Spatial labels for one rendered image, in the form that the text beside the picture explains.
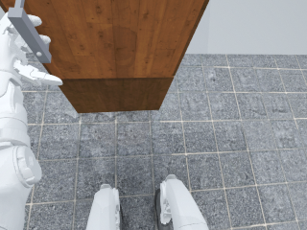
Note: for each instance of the handle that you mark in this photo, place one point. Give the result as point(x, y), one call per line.
point(26, 29)

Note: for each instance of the cupboard door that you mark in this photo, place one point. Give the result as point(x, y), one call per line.
point(113, 39)

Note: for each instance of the left robot hand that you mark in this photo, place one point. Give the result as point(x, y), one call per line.
point(11, 50)

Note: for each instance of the robot left shin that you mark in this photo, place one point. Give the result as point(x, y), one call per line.
point(117, 216)

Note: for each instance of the left robot forearm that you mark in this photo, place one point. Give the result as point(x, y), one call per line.
point(13, 115)

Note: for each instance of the robot left upper arm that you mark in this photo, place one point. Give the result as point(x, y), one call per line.
point(19, 172)

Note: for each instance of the right robot thigh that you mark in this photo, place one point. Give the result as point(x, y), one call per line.
point(185, 212)

